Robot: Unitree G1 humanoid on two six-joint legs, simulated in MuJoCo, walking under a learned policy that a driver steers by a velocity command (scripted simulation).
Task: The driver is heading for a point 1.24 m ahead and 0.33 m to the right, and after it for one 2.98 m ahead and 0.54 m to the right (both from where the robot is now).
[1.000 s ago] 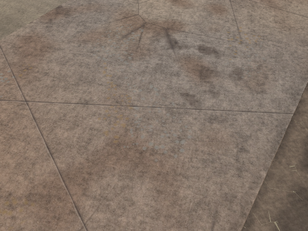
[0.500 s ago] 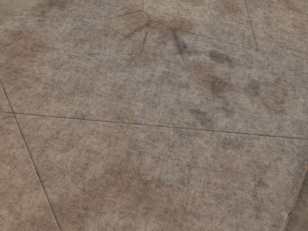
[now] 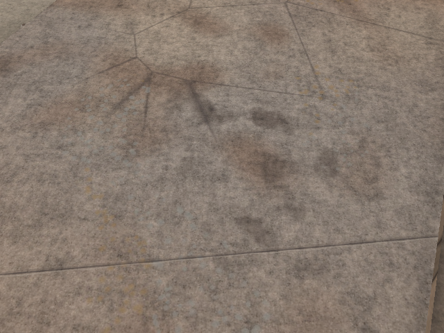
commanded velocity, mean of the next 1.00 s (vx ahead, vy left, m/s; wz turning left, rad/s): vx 0.50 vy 0.00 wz -0.54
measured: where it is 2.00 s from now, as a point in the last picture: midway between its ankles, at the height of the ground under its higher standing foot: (337, 187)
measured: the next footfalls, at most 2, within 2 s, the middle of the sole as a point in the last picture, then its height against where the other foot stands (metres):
left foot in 0.42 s outside the picture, level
right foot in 0.94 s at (305, 297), level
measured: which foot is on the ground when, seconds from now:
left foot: up 0.00-0.40, down 0.42-0.96, up 0.98-1.00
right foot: down 0.00-0.42, up 0.44-0.92, down 0.94-1.00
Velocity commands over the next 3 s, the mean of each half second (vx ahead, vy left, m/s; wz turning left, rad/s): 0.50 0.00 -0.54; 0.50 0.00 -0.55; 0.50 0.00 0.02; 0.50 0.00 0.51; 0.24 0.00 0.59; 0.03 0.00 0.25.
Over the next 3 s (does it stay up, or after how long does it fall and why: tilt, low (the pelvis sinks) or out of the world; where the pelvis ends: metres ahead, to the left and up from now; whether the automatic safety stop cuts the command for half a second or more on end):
stays up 1.15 -0.40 0.01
